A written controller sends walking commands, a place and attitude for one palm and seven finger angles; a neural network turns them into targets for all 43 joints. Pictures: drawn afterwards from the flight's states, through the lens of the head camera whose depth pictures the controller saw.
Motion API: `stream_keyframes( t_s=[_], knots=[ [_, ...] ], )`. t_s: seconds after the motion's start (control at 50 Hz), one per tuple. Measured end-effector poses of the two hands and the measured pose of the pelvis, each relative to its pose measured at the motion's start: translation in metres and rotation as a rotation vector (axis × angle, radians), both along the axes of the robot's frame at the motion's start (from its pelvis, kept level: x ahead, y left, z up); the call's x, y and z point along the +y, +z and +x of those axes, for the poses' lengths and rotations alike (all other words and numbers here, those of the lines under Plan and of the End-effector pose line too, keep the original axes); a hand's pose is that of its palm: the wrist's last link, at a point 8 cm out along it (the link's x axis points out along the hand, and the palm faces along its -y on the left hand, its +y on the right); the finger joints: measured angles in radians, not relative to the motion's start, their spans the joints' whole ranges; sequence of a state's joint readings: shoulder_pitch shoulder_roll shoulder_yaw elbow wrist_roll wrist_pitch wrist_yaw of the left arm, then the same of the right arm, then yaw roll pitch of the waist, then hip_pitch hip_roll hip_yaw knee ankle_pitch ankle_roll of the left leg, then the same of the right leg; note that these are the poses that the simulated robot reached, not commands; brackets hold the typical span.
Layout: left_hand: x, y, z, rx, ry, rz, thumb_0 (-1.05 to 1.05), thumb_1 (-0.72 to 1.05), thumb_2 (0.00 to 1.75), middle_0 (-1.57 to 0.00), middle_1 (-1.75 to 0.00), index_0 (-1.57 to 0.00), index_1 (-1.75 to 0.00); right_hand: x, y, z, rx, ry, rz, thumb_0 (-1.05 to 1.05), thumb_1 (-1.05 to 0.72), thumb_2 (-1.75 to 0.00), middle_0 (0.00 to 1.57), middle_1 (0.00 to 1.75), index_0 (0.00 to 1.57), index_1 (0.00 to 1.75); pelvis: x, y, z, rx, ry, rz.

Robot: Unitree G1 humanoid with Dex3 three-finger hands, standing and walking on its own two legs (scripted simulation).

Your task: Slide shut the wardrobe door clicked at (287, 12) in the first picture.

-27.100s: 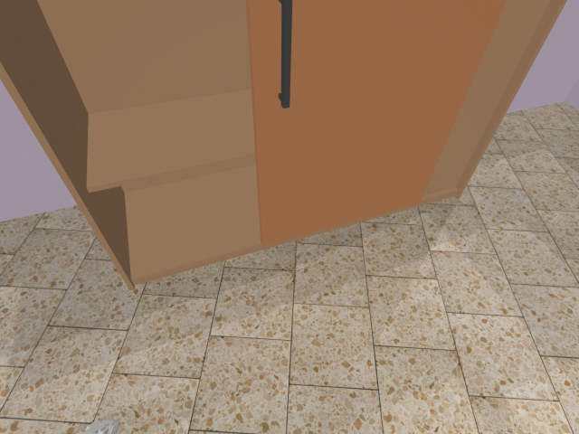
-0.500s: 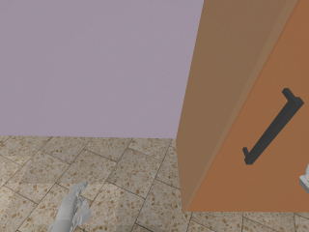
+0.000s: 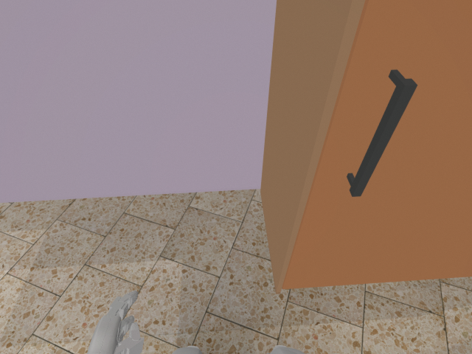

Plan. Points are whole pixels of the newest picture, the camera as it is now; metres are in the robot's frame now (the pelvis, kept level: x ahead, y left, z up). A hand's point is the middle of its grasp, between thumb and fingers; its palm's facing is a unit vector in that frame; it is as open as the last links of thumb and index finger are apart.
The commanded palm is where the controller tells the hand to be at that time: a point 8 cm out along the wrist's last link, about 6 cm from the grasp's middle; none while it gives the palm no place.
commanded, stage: step back with the hand held close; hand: right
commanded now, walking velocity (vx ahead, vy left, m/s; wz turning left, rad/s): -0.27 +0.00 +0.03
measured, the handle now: (372, 141) +0.47 -0.24 +0.12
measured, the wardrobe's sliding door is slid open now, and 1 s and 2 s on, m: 0.00 0.00 0.00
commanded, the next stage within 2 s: stop stepping back and stand still in 0.38 s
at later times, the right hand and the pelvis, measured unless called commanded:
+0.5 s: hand out of the picture +0.13 -0.24 +0.20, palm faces +0.44 +0.81 -0.39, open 7.4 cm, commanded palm +0.08 -0.27 +0.21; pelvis -0.09 +0.01 +0.02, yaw +5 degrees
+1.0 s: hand out of the picture +0.06 -0.26 +0.18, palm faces +0.39 +0.82 -0.41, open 7.4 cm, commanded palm +0.01 -0.29 +0.21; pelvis -0.16 -0.01 +0.03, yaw +6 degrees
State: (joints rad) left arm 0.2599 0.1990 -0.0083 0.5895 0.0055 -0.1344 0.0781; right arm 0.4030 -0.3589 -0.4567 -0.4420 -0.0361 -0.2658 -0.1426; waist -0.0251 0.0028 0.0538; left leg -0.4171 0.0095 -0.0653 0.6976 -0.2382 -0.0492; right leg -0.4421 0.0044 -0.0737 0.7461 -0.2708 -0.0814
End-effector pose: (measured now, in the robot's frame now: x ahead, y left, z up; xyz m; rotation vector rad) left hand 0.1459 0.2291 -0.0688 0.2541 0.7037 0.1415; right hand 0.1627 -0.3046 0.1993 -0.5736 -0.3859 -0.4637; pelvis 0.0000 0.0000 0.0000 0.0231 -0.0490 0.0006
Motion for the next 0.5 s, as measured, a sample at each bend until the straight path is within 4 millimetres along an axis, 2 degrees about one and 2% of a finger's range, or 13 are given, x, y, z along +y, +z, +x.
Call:
stream_keyframes(
  t_s=[0.16, 0.26, 0.34, 0.42, 0.5],
  knots=[
    [0.006, 0.003, -0.019, 0.014, -0.017, 0.017, 0.01, 0.90, 0.90, -0.21, -0.30, -0.20, -0.30, 0.007, 0.006, -0.023, -0.030, 0.049, -0.009, 0.02, -0.89, -0.90, 0.21, 0.30, 0.21, 0.30, 0.002, 0.001, -0.026, 0.024, 0.000, -0.025],
    [0.008, 0.004, -0.037, -0.011, 0.011, 0.033, 0.01, 0.90, 0.90, -0.21, -0.30, -0.20, -0.30, 0.002, 0.011, -0.037, -0.027, 0.064, -0.059, 0.01, -0.89, -0.90, 0.21, 0.30, 0.21, 0.30, -0.001, -0.001, -0.045, 0.019, -0.019, 0.027],
    [0.007, 0.010, -0.053, -0.009, 0.024, -0.002, 0.01, 0.90, 0.90, -0.21, -0.30, -0.20, -0.30, -0.002, 0.016, -0.057, -0.018, 0.029, -0.025, 0.02, -0.89, -0.90, 0.21, 0.30, 0.21, 0.30, 0.004, 0.008, -0.056, 0.040, 0.014, 0.034],
    [0.007, 0.013, -0.066, -0.024, 0.001, -0.029, 0.01, 0.90, 0.90, -0.21, -0.30, -0.20, -0.30, 0.011, 0.013, -0.073, 0.010, 0.025, 0.027, 0.02, -0.89, -0.90, 0.21, 0.30, 0.21, 0.30, 0.012, 0.013, -0.071, 0.085, 0.061, 0.008],
    [0.010, 0.017, -0.085, 0.022, 0.002, -0.022, 0.01, 0.90, 0.90, -0.21, -0.30, -0.20, -0.30, 0.027, 0.010, -0.072, 0.041, 0.081, 0.069, 0.02, -0.89, -0.90, 0.21, 0.30, 0.21, 0.30, 0.013, 0.023, -0.089, 0.084, 0.096, -0.024]
  ],
)
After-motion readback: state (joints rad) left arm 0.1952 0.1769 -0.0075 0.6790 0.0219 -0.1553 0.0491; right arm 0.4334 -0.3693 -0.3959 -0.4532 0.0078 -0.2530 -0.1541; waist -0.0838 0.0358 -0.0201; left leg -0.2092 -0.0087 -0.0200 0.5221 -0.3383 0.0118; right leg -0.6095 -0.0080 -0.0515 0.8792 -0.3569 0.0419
